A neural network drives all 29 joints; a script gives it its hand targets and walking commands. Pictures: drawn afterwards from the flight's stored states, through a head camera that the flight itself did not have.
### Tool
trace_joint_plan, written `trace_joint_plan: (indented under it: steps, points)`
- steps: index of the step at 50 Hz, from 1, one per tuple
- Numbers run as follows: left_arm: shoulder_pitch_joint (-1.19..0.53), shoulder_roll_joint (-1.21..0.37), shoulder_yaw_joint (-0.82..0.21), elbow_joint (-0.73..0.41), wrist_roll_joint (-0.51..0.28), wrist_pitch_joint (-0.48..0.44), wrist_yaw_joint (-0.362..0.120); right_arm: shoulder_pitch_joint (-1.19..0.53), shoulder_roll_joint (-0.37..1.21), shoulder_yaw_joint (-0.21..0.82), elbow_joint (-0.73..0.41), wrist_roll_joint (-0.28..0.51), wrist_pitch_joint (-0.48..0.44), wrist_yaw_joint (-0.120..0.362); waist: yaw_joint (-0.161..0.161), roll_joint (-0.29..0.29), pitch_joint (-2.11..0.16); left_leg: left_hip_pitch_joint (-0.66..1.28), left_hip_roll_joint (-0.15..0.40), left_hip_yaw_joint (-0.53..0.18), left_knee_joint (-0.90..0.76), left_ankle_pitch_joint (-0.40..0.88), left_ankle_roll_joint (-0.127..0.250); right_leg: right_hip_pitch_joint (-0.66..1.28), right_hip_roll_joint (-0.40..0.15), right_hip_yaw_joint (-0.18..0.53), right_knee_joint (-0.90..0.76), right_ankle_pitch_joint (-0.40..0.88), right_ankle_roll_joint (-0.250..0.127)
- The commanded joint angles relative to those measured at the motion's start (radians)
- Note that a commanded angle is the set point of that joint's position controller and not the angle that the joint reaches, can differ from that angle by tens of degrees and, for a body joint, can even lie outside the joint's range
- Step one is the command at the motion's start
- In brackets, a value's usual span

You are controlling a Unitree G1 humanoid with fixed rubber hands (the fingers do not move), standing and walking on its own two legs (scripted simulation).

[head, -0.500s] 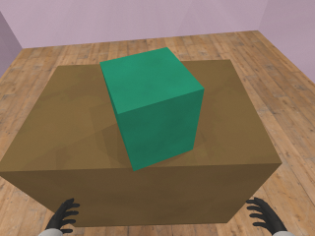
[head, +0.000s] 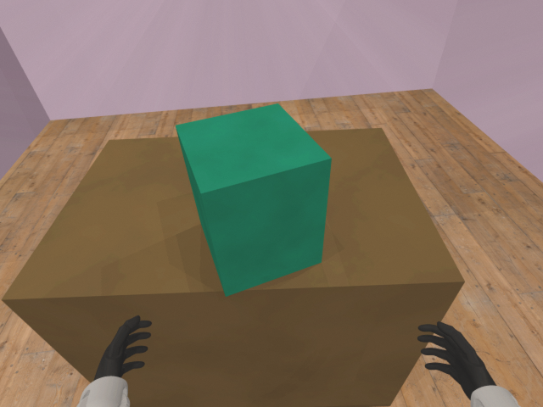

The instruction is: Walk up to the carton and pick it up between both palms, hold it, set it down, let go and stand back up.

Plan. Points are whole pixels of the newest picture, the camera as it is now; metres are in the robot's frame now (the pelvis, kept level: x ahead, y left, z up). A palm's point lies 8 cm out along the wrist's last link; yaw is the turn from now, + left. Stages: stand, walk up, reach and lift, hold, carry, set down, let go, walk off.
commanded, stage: reach and lift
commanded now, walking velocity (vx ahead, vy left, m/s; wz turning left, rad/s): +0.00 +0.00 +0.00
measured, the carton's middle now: (252, 197) +0.48 +0.05 +0.07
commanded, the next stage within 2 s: none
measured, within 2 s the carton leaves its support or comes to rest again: neither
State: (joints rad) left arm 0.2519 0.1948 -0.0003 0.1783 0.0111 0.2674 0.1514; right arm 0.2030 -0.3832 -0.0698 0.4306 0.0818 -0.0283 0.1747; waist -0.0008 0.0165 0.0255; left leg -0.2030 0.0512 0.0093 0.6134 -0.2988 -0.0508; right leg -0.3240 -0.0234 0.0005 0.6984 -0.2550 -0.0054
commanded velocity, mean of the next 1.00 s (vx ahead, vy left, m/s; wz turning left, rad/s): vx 0.00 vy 0.00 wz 0.00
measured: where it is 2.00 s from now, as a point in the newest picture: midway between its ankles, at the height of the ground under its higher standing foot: outside the picture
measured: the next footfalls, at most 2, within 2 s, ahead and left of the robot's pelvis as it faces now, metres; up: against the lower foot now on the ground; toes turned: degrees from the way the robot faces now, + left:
none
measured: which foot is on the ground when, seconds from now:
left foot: down 0.00-1.00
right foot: down 0.00-1.00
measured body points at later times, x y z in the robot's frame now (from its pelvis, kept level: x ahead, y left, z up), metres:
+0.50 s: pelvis +0.02 +0.00 +0.01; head +0.01 -0.01 +0.46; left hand +0.25 +0.21 +0.07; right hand +0.25 -0.26 +0.03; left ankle +0.04 +0.18 -0.72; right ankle +0.09 -0.10 -0.72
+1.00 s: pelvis +0.04 +0.01 +0.01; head +0.05 +0.00 +0.46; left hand +0.30 +0.20 +0.10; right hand +0.31 -0.26 +0.07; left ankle +0.04 +0.18 -0.72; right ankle +0.09 -0.10 -0.72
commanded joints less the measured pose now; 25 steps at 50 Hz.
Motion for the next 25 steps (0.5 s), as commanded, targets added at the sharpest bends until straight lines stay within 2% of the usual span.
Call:
trace_joint_plan:
  steps: [1,2,3,5,7,8,11,14,15,18,20,21,25]
  points:
    - [-0.198,0.038,0.084,-0.303,-0.094,-0.038,0.06,-0.185,-0.202,-0.046,-0.379,0.117,-0.008,0.02,0.091,-0.147,-0.054,-0.355,-0.05,0.084,-0.304,-0.222,0.093,0.396,0.025,0.099,-0.345,-0.375,0.0]
    - [-0.185,0.038,0.076,-0.319,-0.113,-0.03,0.063,-0.188,-0.187,-0.039,-0.401,0.12,-0.004,0.019,0.096,-0.215,-0.057,-0.239,-0.079,0.093,-0.26,-0.153,0.078,0.286,-0.012,0.117,-0.398,-0.429,-0.014]
    - [-0.202,0.046,0.069,-0.363,-0.127,-0.022,0.068,-0.193,-0.173,-0.029,-0.422,0.133,0.0,0.017,0.097,-0.248,-0.053,-0.116,-0.105,0.079,-0.225,-0.117,0.06,0.16,-0.051,0.137,-0.444,-0.468,-0.027]
    - [-0.189,0.028,0.054,-0.377,-0.141,0.0,0.076,-0.188,-0.178,-0.026,-0.443,0.157,0.016,0.014,0.097,-0.267,-0.029,0.008,-0.113,0.053,-0.216,-0.091,0.046,0.034,-0.077,0.132,-0.478,-0.466,-0.035]
    - [-0.191,0.016,0.051,-0.382,-0.133,0.028,0.077,-0.193,-0.199,-0.028,-0.431,0.169,0.041,0.015,0.087,-0.244,-0.003,0.024,-0.104,0.047,-0.235,-0.108,0.049,0.02,-0.067,0.123,-0.484,-0.454,-0.041]
    - [-0.166,0.008,0.054,-0.365,-0.12,0.045,0.078,-0.183,-0.206,-0.025,-0.406,0.177,0.053,0.019,0.095,-0.218,0.017,0.016,-0.101,0.045,-0.25,-0.114,0.051,0.026,-0.059,0.118,-0.481,-0.45,-0.044]
    - [-0.157,-0.026,0.031,-0.422,-0.106,0.079,0.095,-0.197,-0.243,-0.045,-0.386,0.2,0.069,0.037,0.102,-0.126,0.012,-0.03,-0.069,0.032,-0.321,-0.161,0.044,0.088,-0.009,0.068,-0.441,-0.364,-0.045]
    - [-0.157,-0.051,-0.003,-0.534,-0.117,0.06,0.114,-0.2,-0.249,-0.052,-0.441,0.221,0.048,0.048,0.1,-0.091,-0.046,-0.059,-0.051,0.028,-0.339,-0.146,0.037,0.137,0.019,0.043,-0.397,-0.246,-0.048]
    - [-0.164,-0.06,-0.006,-0.571,-0.12,0.049,0.122,-0.2,-0.251,-0.053,-0.466,0.231,0.034,0.05,0.095,-0.087,-0.07,-0.058,-0.049,0.027,-0.336,-0.137,0.033,0.145,0.024,0.042,-0.386,-0.218,-0.048]
    - [-0.148,-0.078,-0.012,-0.586,-0.128,0.022,0.131,-0.194,-0.258,-0.049,-0.498,0.24,0.0,0.05,0.087,-0.113,-0.094,-0.037,-0.055,0.04,-0.326,-0.082,0.037,0.15,0.031,0.045,-0.387,-0.176,-0.041]
    - [-0.151,-0.093,-0.021,-0.579,-0.133,0.013,0.133,-0.203,-0.264,-0.054,-0.517,0.248,-0.013,0.053,0.085,-0.136,-0.097,-0.034,-0.057,0.034,-0.326,-0.106,0.04,0.145,0.025,0.059,-0.402,-0.227,-0.039]
    - [-0.137,-0.102,-0.03,-0.579,-0.135,0.01,0.135,-0.197,-0.266,-0.055,-0.513,0.251,-0.019,0.053,0.081,-0.14,-0.094,-0.029,-0.055,0.039,-0.326,-0.09,0.04,0.144,0.027,0.055,-0.403,-0.211,-0.037]
    - [-0.072,-0.142,-0.044,-0.618,-0.12,-0.003,0.142,-0.139,-0.306,-0.043,-0.499,0.287,-0.048,0.054,0.088,-0.113,-0.124,0.012,-0.053,0.039,-0.324,0.046,0.034,0.172,0.051,0.032,-0.379,-0.049,-0.045]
